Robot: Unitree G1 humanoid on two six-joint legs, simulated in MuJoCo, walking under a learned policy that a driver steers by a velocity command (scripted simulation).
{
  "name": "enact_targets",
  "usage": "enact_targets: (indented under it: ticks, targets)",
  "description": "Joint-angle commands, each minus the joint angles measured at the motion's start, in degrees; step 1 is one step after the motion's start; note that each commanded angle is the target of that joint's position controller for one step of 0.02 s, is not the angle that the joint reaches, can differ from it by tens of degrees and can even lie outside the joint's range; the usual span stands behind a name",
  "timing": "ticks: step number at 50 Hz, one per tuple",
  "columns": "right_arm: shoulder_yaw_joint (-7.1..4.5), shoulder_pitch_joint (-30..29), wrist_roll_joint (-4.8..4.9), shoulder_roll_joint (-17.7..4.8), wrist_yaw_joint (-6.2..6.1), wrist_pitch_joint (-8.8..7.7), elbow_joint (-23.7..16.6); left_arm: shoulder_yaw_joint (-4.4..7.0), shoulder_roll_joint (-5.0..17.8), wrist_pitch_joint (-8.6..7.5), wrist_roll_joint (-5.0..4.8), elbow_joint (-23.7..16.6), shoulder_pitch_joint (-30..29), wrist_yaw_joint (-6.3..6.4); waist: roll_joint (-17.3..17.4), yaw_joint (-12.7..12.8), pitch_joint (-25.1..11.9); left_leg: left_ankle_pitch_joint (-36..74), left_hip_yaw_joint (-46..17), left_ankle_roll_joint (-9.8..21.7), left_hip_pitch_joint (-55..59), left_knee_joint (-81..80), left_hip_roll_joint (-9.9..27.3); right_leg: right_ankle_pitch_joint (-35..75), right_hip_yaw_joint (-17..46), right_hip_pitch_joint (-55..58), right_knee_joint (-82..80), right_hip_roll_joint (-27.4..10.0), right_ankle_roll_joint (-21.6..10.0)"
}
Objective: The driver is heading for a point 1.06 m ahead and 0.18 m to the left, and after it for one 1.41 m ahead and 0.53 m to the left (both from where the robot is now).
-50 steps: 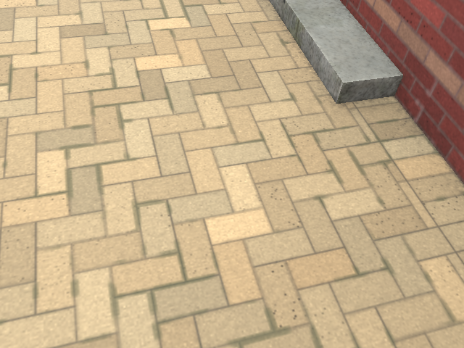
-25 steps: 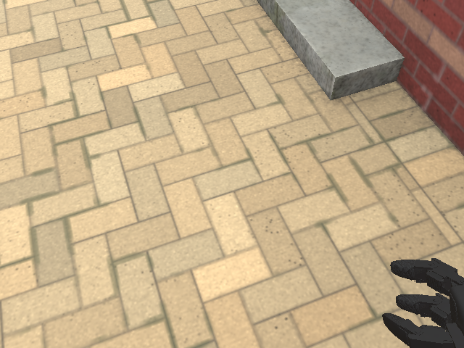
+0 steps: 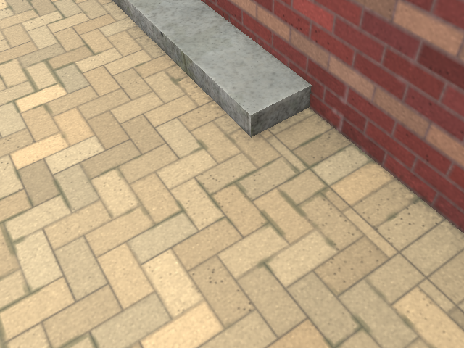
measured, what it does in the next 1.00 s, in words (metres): walks ahead: left foot, then right foot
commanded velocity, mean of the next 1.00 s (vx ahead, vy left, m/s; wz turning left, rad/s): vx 0.52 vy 0.00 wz -0.01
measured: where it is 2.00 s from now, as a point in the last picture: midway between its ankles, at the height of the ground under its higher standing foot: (201, 158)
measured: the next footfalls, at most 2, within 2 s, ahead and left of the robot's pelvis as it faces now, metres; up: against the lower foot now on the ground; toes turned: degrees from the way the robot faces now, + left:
left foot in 0.32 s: +0.01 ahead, +0.14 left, +0.00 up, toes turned +20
right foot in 0.86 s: +0.48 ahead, +0.07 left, +0.00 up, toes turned +4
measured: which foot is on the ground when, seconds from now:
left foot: up 0.00-0.30, down 0.32-0.84, up 0.86-1.00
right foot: down 0.00-0.30, up 0.32-0.84, down 0.86-1.00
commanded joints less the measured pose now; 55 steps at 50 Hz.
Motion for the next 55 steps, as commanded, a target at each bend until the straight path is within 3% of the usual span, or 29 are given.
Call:
enact_targets:
  ticks: [1,4,7,10,13,15,16,17,18,19,21,22,26,29,35,37,38,40,41,42,43,44,45,46,47,48,49,51,55]
  targets:
    - [-2.96,0.7,0.44,-6.4,-1.31,0.82,-3.8,3.02,8.3,-1.37,-0.45,-3.4,-2.4,1.29,-9.7,1.5,-1.7,1.0,-1.3,-2.2,-8.3,13.6,1.7,17.9,8.1,5.4,-12.0,-15.6,-10.6]
    - [-2.15,-2.9,0.45,-3.6,-0.61,1.02,-6.9,3.70,8.3,-0.73,-0.49,-2.5,-0.8,2.10,-8.9,3.6,-3.8,4.5,0.8,-3.6,-10.3,5.0,4.1,20.8,4.6,12.3,-10.7,-16.2,-10.9]
    - [-1.32,-4.4,0.22,-2.0,1.03,1.17,-9.8,5.07,10.7,-0.15,-0.56,-1.8,-0.5,2.00,-9.3,4.5,-5.7,3.9,3.0,-2.8,-5.2,-3.9,5.3,24.3,1.9,13.3,-9.8,-17.9,-11.5]
    - [-1.86,-3.2,0.15,-3.3,2.09,1.75,-11.5,6.22,12.6,-0.31,-1.40,-1.2,-1.1,0.97,-10.1,3.8,-6.3,4.4,5.8,-0.5,0.0,-10.1,4.7,27.6,-0.5,12.0,-8.7,-19.5,-11.1]
    - [-2.79,-1.5,0.20,-4.3,2.75,3.07,-12.6,6.99,13.2,-1.12,-3.01,-0.8,-2.7,-0.10,-10.0,1.8,-6.2,7.9,7.5,2.8,5.6,-18.8,4.1,26.0,-3.6,10.6,-4.6,-20.4,-7.7]
    - [-4.07,6.6,0.63,-5.7,1.90,2.97,-9.5,6.75,11.1,-1.52,-3.92,1.1,-0.1,-0.77,-5.2,-0.8,-9.2,7.9,7.7,7.6,21.9,-26.0,0.1,-4.5,-6.6,-0.8,2.0,-16.7,-3.7]
    - [-5.78,15.6,1.28,-10.5,1.08,2.17,-6.7,5.06,6.3,-1.76,-2.47,0.3,-2.6,-1.50,8.2,-4.4,-8.0,-0.8,-7.2,13.3,33.2,-33.2,8.7,-19.6,-12.0,-17.0,20.1,-10.4,0.2]
    - [-6.43,17.4,0.23,-17.0,1.52,-0.47,-8.3,4.30,4.9,-2.91,-2.44,-5.0,-8.8,-1.48,17.7,-6.3,-5.9,-23.9,-41.4,25.6,35.0,-44.7,22.8,-26.0,-4.7,-38.4,35.8,0.1,2.7]
    - [-4.57,14.2,-0.73,-11.5,1.86,-2.86,-8.7,5.43,9.3,-4.45,-4.11,-5.1,-13.3,-2.09,8.1,-7.3,-2.7,-28.8,-41.2,25.3,32.7,-49.4,24.5,-20.3,4.4,-42.6,39.8,-3.1,0.8]
    - [-3.41,10.2,-0.92,-9.4,1.49,-4.23,-8.8,5.90,10.6,-5.60,-5.03,-4.7,-11.9,-2.78,9.3,-4.2,0.2,-24.5,-36.6,22.6,29.7,-49.5,23.2,-13.2,5.2,-42.4,38.2,-4.5,-0.8]
    - [-2.00,4.9,-0.31,-6.3,0.93,-4.90,-9.5,6.49,11.3,-6.82,-2.39,-0.9,-6.0,-2.77,5.5,-0.2,0.7,-11.7,-25.5,18.3,27.1,-47.4,18.0,-1.7,5.0,-38.2,33.4,-6.5,-0.1]
    - [-1.61,3.8,-0.88,-6.1,0.61,-5.07,-9.9,6.50,10.9,-6.82,-2.34,0.6,-3.9,-2.99,6.3,0.7,0.3,-8.6,-20.4,16.6,26.1,-48.3,15.6,3.4,4.1,-35.9,32.5,-6.7,0.5]
    - [-1.56,7.9,-1.82,-6.3,0.43,-6.47,-8.3,5.41,8.3,-5.73,-3.64,2.8,-2.4,-2.97,3.4,-0.6,1.5,3.8,-8.9,13.8,27.7,-50.6,13.7,15.0,3.7,-39.0,30.9,-5.8,2.6]
    - [-1.35,9.4,-2.65,-6.0,0.48,-7.26,-7.1,5.25,8.1,-5.54,-4.42,2.1,-3.2,-2.89,3.8,-1.7,4.2,8.7,-1.0,12.0,26.2,-52.3,13.4,19.6,7.3,-40.0,27.3,-2.4,3.3]
    - [-0.80,9.3,-2.24,-5.3,0.30,-8.01,-4.2,3.82,6.6,-6.80,-4.40,0.9,-6.5,-5.47,1.9,-2.8,8.4,22.9,10.5,8.0,28.1,-54.6,13.0,26.1,0.7,-34.9,14.5,-2.0,0.2]
    - [-0.74,9.5,-2.14,-5.9,-0.04,-7.28,-3.3,3.02,5.4,-7.25,-4.59,-0.5,-8.5,-6.64,1.8,-3.0,9.1,36.5,13.1,6.8,31.1,-52.4,13.3,23.4,-3.0,-32.5,9.4,-0.8,-2.0]
    - [-0.90,9.7,-2.32,-7.1,-0.49,-6.82,-2.9,2.92,5.4,-7.36,-4.67,-1.5,-9.2,-6.95,3.2,-2.5,7.9,52.7,14.1,6.2,32.9,-49.3,13.8,21.1,-5.6,-29.7,8.2,0.8,-3.3]
    - [-1.49,10.3,-2.78,-10.2,-1.86,-5.22,-2.4,3.69,7.5,-6.84,-5.31,-2.6,-6.2,-6.76,7.4,0.9,2.5,87.3,15.2,5.2,39.6,-37.8,14.7,13.0,-10.1,-24.3,9.1,5.6,-5.8]
    - [-1.91,8.8,-2.87,-11.7,-2.42,-4.44,-2.8,4.47,9.5,-6.27,-5.56,-1.8,0.8,-6.56,9.4,5.3,-1.5,98.5,15.3,5.2,39.6,-28.0,15.6,9.0,-10.7,-17.2,10.5,7.0,-7.2]
    - [-2.17,6.2,-2.96,-12.8,-2.44,-4.17,-3.8,6.16,13.7,-5.55,-5.38,0.6,12.8,-6.03,9.4,11.3,-7.8,101.3,14.5,5.9,34.5,-14.6,15.6,6.5,-8.8,-2.5,11.8,7.8,-9.2]
    - [-1.95,3.4,-2.67,-12.5,-2.10,-4.92,-5.0,8.13,17.3,-4.74,-5.05,3.2,25.3,-4.84,4.8,17.9,-12.8,88.2,14.1,5.7,19.6,3.8,12.5,5.8,-2.5,19.0,7.6,7.3,-11.4]
    - [1.64,9.4,-3.44,0.5,-0.30,-7.39,-7.6,8.26,20.1,-4.35,-4.62,4.6,25.6,-3.76,-18.0,9.4,-13.4,4.5,8.2,2.5,-12.4,30.6,0.4,-13.4,24.7,39.2,6.8,-6.5,-21.6]
    - [2.89,4.8,-0.08,-0.5,0.70,-10.80,-10.3,7.13,16.1,-5.41,-3.58,2.2,24.1,-3.44,-14.1,10.6,-22.0,-1.9,-5.6,4.4,-21.3,39.5,-4.7,-31.7,52.9,41.9,-8.4,-13.9,-27.0]
    - [1.69,-3.9,1.30,-5.7,1.23,-12.61,-13.1,6.56,13.2,-6.12,-2.58,2.3,24.8,-3.12,-7.5,12.8,-14.4,3.7,-8.3,7.2,-24.4,35.1,-1.3,-28.4,51.5,36.8,-14.7,-13.2,-21.8]
    - [1.94,-4.9,1.45,-5.2,1.31,-13.34,-14.5,6.15,12.3,-6.71,-2.22,2.2,22.2,-3.30,-0.4,8.7,-9.3,7.4,-8.3,8.0,-22.3,28.3,1.1,-22.8,46.9,27.9,-15.5,-12.1,-19.9]
    - [2.12,-4.7,-0.25,-3.9,1.12,-13.36,-13.7,5.69,11.0,-6.97,-2.37,1.1,17.8,-3.48,4.5,5.1,-4.9,8.6,-7.9,8.0,-18.7,22.9,2.8,-17.3,41.6,17.9,-16.2,-9.6,-19.2]
    - [1.87,-0.9,-0.89,-3.8,1.14,-12.51,-12.6,5.28,10.1,-7.11,-1.74,-0.4,13.1,-3.03,2.9,1.3,-3.0,10.0,-8.5,7.0,-14.8,19.9,4.5,-14.1,36.7,10.6,-17.0,-7.2,-19.6]
    - [1.48,2.5,-1.51,-4.7,1.14,-10.23,-10.8,4.51,8.2,-6.82,-2.18,-1.2,8.8,-2.39,-0.1,-1.3,1.1,10.9,-5.8,4.6,-12.3,14.1,7.2,-9.2,29.0,1.2,-19.2,-4.3,-18.8]
    - [3.10,-8.2,-3.12,-1.0,0.88,-9.20,-14.6,3.79,8.1,-7.35,-3.05,1.4,10.8,-0.81,-3.4,2.6,6.1,29.6,0.8,0.5,-5.4,-6.1,7.4,3.7,15.0,-13.6,-20.2,1.3,-15.0]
